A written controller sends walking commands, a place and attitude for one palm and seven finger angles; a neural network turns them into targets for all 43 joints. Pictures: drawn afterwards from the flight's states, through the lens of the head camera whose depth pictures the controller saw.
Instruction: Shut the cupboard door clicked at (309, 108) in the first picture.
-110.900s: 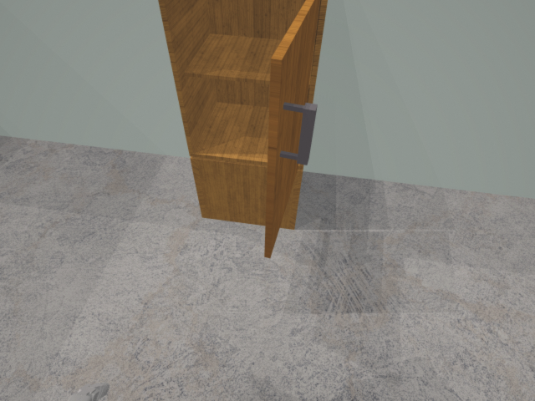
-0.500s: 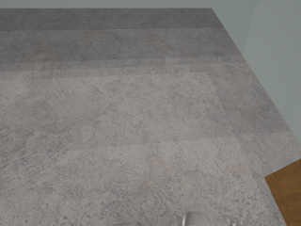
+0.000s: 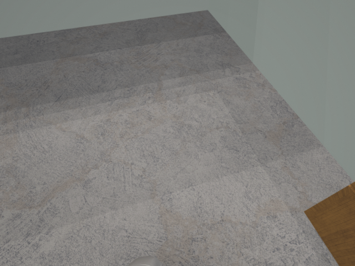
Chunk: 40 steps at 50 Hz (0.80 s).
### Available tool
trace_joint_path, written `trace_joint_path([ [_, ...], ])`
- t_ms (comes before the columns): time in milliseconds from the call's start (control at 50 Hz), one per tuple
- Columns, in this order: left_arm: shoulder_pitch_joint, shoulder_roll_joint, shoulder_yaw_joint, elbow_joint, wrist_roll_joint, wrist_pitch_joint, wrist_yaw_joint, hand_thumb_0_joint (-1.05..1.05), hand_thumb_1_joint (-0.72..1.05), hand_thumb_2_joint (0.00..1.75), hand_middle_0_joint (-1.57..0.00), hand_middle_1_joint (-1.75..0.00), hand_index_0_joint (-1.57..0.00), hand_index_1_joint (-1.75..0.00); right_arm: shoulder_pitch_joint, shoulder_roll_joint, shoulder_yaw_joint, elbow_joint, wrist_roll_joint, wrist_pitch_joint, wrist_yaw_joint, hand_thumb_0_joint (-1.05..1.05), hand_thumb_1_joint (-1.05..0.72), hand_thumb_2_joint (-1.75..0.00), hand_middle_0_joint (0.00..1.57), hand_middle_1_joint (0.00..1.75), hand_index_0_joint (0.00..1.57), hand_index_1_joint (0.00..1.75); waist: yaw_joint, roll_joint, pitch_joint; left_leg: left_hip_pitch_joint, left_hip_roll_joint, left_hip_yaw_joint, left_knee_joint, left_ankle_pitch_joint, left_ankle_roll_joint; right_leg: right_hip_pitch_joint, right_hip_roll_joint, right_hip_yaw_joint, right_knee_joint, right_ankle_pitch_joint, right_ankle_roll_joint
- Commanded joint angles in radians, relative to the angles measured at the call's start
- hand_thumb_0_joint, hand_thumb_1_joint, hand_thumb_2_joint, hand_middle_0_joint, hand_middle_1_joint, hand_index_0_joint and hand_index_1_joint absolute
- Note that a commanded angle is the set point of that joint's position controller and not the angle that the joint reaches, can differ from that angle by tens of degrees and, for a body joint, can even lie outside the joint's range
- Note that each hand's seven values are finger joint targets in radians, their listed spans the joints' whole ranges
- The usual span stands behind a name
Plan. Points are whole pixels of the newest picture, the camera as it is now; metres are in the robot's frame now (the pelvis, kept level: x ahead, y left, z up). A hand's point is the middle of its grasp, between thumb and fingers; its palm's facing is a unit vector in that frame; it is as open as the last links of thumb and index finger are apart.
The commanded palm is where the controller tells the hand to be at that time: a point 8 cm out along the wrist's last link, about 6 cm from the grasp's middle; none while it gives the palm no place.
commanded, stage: turn to face it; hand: left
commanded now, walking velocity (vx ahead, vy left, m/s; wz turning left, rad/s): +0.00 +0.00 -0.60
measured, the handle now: out of the picture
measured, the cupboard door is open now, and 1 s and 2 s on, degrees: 0 0 0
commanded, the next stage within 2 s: take the last steps up to it in 1.90 s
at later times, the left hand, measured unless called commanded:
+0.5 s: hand (78, 230) +0.21 +0.29 -0.16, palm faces -0.21 -0.95 -0.22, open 7.4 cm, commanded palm none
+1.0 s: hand (127, 205) +0.28 +0.16 -0.14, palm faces -0.57 -0.78 -0.27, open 7.4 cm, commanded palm none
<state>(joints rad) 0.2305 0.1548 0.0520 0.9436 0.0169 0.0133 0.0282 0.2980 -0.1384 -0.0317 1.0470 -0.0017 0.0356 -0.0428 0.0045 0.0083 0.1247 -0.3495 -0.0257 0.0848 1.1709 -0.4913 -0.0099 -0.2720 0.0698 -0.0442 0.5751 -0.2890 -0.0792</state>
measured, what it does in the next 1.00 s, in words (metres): steps on the spot, turning right: left foot, then right foot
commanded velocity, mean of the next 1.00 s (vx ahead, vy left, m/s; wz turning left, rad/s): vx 0.00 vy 0.00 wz -0.60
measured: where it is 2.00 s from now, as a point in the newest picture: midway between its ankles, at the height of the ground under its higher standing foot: outside the picture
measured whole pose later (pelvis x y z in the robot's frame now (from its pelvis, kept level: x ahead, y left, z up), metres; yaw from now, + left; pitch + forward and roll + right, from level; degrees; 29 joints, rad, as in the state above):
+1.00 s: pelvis +0.07 +0.06 +0.01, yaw -35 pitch +1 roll +0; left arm 0.16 0.20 0.04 0.85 0.02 0.04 0.00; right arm 0.23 -0.26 -0.05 0.92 -0.02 0.06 -0.02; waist -0.04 0.05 0.09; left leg -0.50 0.10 0.04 1.11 -0.38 -0.09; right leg -0.28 0.02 -0.01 0.52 -0.27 -0.02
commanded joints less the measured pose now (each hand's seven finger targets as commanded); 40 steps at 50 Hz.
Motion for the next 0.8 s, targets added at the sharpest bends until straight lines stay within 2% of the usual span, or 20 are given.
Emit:
trace_joint_path([
  [0, 0.002, 0.16, 0.043, -0.072, 0.001, -0.017, 0.016, 0.0, 0.9, 0.9, -0.2, -0.3, -0.2, -0.3, -0.028, -0.089, -0.029, -0.123, -0.015, -0.006, 0.017, 0.0, -0.9, -0.9, 0.2, 0.3, 0.2, 0.3, -0.028, -0.035, -0.097, -0.153, 0.087, -0.117, 0.041, 0.09, -0.043, 0.028, -0.292, 0.312, -0.271, 0.477, -0.142],
  [40, 0.022, 0.173, 0.047, -0.063, 0.002, -0.024, 0.006, 0.0, 0.9, 0.9, -0.2, -0.3, -0.2, -0.3, -0.027, -0.089, -0.029, -0.13, -0.017, -0.001, 0.02, 0.0, -0.9, -0.9, 0.2, 0.3, 0.2, 0.3, -0.032, -0.076, -0.129, -0.161, 0.085, -0.103, -0.026, 0.135, -0.057, 0.053, -0.253, 0.279, -0.254, 0.515, -0.113],
  [80, 0.053, 0.182, 0.053, -0.053, 0.005, -0.024, -0.002, 0.0, 0.9, 0.9, -0.2, -0.3, -0.2, -0.3, -0.06, -0.094, -0.033, -0.149, -0.015, -0.005, 0.019, 0.0, -0.9, -0.9, 0.2, 0.3, 0.2, 0.3, -0.019, -0.117, -0.15, -0.18, 0.083, -0.095, -0.085, 0.148, -0.066, 0.101, -0.235, 0.286, -0.223, 0.574, -0.101],
  [140, 0.074, 0.204, 0.064, -0.061, 0.009, -0.015, -0.011, 0.0, 0.9, 0.9, -0.2, -0.3, -0.2, -0.3, -0.135, -0.113, -0.032, -0.187, -0.011, -0.01, 0.015, 0.0, -0.9, -0.9, 0.2, 0.3, 0.2, 0.3, 0.006, -0.162, -0.165, -0.176, 0.073, -0.081, -0.2, 0.128, -0.078, 0.137, -0.225, 0.316, -0.182, 0.641, -0.104],
  [220, 0.056, 0.238, 0.082, -0.086, 0.016, 0.001, -0.015, 0.0, 0.9, 0.9, -0.2, -0.3, -0.2, -0.3, -0.183, -0.122, -0.031, -0.219, -0.001, -0.027, 0.011, 0.0, -0.9, -0.9, 0.2, 0.3, 0.2, 0.3, 0.026, -0.205, -0.176, -0.061, 0.032, -0.056, -0.432, 0.099, -0.074, 0.126, -0.218, 0.372, -0.111, 0.683, -0.094],
  [260, 0.022, 0.241, 0.086, -0.1, 0.009, 0.008, -0.013, 0.0, 0.9, 0.9, -0.2, -0.3, -0.2, -0.3, -0.13, -0.144, -0.035, -0.211, 0.003, -0.034, 0.006, 0.0, -0.9, -0.9, 0.2, 0.3, 0.2, 0.3, -0.008, -0.203, -0.19, 0.073, 0.021, -0.062, -0.603, 0.208, -0.068, 0.068, -0.191, 0.386, -0.054, 0.625, -0.05],
  [280, 0.005, 0.221, 0.081, -0.105, 0.004, 0.011, -0.011, 0.0, 0.9, 0.9, -0.2, -0.3, -0.2, -0.3, -0.082, -0.171, -0.042, -0.195, 0.003, -0.041, 0.006, 0.0, -0.9, -0.9, 0.2, 0.3, 0.2, 0.3, -0.032, -0.148, -0.213, 0.22, 0.061, -0.07, -0.746, 0.321, -0.066, -0.013, -0.154, 0.353, 0.0, 0.506, -0.005],
  [300, 0.027, 0.169, 0.071, -0.127, -0.009, 0.015, -0.012, 0.0, 0.9, 0.9, -0.2, -0.3, -0.2, -0.3, -0.042, -0.261, -0.052, -0.197, -0.012, -0.057, 0.002, 0.0, -0.9, -0.9, 0.2, 0.3, 0.2, 0.3, -0.038, 0.085, -0.264, 0.386, 0.276, -0.266, -0.836, 0.524, -0.003, -0.173, -0.04, 0.265, 0.129, 0.166, 0.054],
  [320, 0.042, 0.14, 0.059, -0.143, -0.012, 0.012, -0.019, 0.0, 0.9, 0.9, -0.2, -0.3, -0.2, -0.3, -0.003, -0.337, -0.064, -0.202, -0.018, -0.056, -0.001, 0.0, -0.9, -0.9, 0.2, 0.3, 0.2, 0.3, -0.043, 0.306, -0.28, 0.431, 0.519, -0.442, -0.81, 0.859, 0.127, -0.289, 0.004, 0.108, 0.39, -0.373, 0.108],
  [340, 0.012, 0.176, 0.062, -0.143, -0.004, 0.014, -0.018, 0.0, 0.9, 0.9, -0.2, -0.3, -0.2, -0.3, 0.004, -0.317, -0.057, -0.212, -0.028, -0.045, -0.004, 0.0, -0.9, -0.9, 0.2, 0.3, 0.2, 0.3, -0.057, 0.172, -0.254, 0.341, 0.542, -0.431, -0.787, 0.904, 0.195, -0.265, -0.043, 0.136, 0.553, -0.378, 0.108],
  [360, 0.004, 0.175, 0.068, -0.136, 0.005, 0.02, -0.022, 0.0, 0.9, 0.9, -0.2, -0.3, -0.2, -0.3, -0.046, -0.284, -0.045, -0.219, -0.033, -0.047, -0.008, 0.0, -0.9, -0.9, 0.2, 0.3, 0.2, 0.3, -0.029, 0.153, -0.203, 0.291, 0.491, -0.359, -0.809, 0.929, 0.182, -0.295, -0.058, 0.137, 0.624, -0.313, 0.124],
  [380, 0.005, 0.183, 0.07, -0.134, 0.007, 0.023, -0.028, 0.0, 0.9, 0.9, -0.2, -0.3, -0.2, -0.3, -0.091, -0.27, -0.039, -0.238, -0.031, -0.05, -0.01, 0.0, -0.9, -0.9, 0.2, 0.3, 0.2, 0.3, -0.012, 0.187, -0.175, 0.279, 0.46, -0.307, -0.792, 0.96, 0.174, -0.323, -0.077, 0.116, 0.669, -0.292, 0.13],
  [420, -0.011, 0.177, 0.068, -0.138, 0.004, 0.033, -0.044, 0.0, 0.9, 0.9, -0.2, -0.3, -0.2, -0.3, -0.114, -0.244, -0.032, -0.251, -0.033, -0.045, -0.009, 0.0, -0.9, -0.9, 0.2, 0.3, 0.2, 0.3, -0.002, 0.204, -0.142, 0.275, 0.379, -0.161, -0.783, 0.941, 0.138, -0.315, -0.098, 0.091, 0.648, -0.223, 0.139],
  [460, -0.011, 0.166, 0.062, -0.143, 0.002, 0.044, -0.055, 0.0, 0.9, 0.9, -0.2, -0.3, -0.2, -0.3, -0.103, -0.244, -0.034, -0.245, -0.03, -0.043, -0.007, 0.0, -0.9, -0.9, 0.2, 0.3, 0.2, 0.3, -0.004, 0.207, -0.16, 0.293, 0.345, -0.085, -0.785, 0.872, 0.122, -0.295, -0.097, 0.051, 0.603, -0.169, 0.142],
  [580, -0.107, 0.15, 0.053, -0.181, 0.004, 0.051, -0.069, 0.0, 0.9, 0.9, -0.2, -0.3, -0.2, -0.3, -0.04, -0.261, -0.048, -0.216, -0.029, -0.04, 0.005, 0.0, -0.9, -0.9, 0.2, 0.3, 0.2, 0.3, -0.034, 0.193, -0.136, 0.276, 0.378, -0.023, -0.815, 0.724, 0.127, -0.247, -0.116, -0.006, 0.415, -0.111, 0.134],
  [680, -0.125, 0.149, 0.044, -0.188, 0.006, 0.04, -0.068, 0.0, 0.9, 0.9, -0.2, -0.3, -0.2, -0.3, -0.026, -0.291, -0.061, -0.193, -0.031, -0.036, 0.013, 0.0, -0.9, -0.9, 0.2, 0.3, 0.2, 0.3, -0.042, 0.218, -0.154, 0.276, 0.404, 0.022, -0.75, 0.736, 0.118, -0.136, -0.092, -0.055, 0.206, -0.118, 0.103],
  [720, -0.091, 0.156, 0.047, -0.177, 0.005, 0.034, -0.066, 0.0, 0.9, 0.9, -0.2, -0.3, -0.2, -0.3, -0.034, -0.298, -0.064, -0.189, -0.029, -0.035, 0.015, 0.0, -0.9, -0.9, 0.2, 0.3, 0.2, 0.3, -0.019, 0.195, -0.166, 0.244, 0.397, 0.05, -0.688, 0.706, 0.084, -0.038, -0.08, -0.063, 0.065, -0.04, 0.083],
  [740, -0.032, 0.174, 0.052, -0.161, 0.005, 0.03, -0.063, 0.0, 0.9, 0.9, -0.2, -0.3, -0.2, -0.3, -0.052, -0.304, -0.066, -0.192, -0.024, -0.034, 0.017, 0.0, -0.9, -0.9, 0.2, 0.3, 0.2, 0.3, 0.017, 0.163, -0.18, 0.181, 0.381, 0.076, -0.61, 0.642, 0.051, 0.073, -0.082, -0.06, -0.044, 0.07, 0.07],
  [760, 0.048, 0.235, 0.062, -0.136, 0.011, 0.019, -0.055, 0.0, 0.9, 0.9, -0.2, -0.3, -0.2, -0.3, -0.049, -0.276, -0.062, -0.2, -0.013, -0.033, 0.023, 0.0, -0.9, -0.9, 0.2, 0.3, 0.2, 0.3, 0.056, 0.021, -0.222, 0.076, 0.325, 0.125, -0.449, 0.508, -0.003, 0.233, -0.16, 0.037, -0.159, 0.22, 0.036],
  [780, 0.106, 0.355, 0.083, -0.124, 0.018, 0.004, -0.038, 0.0, 0.9, 0.9, -0.2, -0.3, -0.2, -0.3, -0.076, -0.185, -0.037, -0.246, -0.009, -0.028, 0.029, 0.0, -0.9, -0.9, 0.2, 0.3, 0.2, 0.3, 0.087, -0.309, -0.22, -0.216, 0.148, 0.155, -0.187, -0.093, -0.067, 0.357, -0.42, 0.416, -0.225, 0.537, -0.069],
])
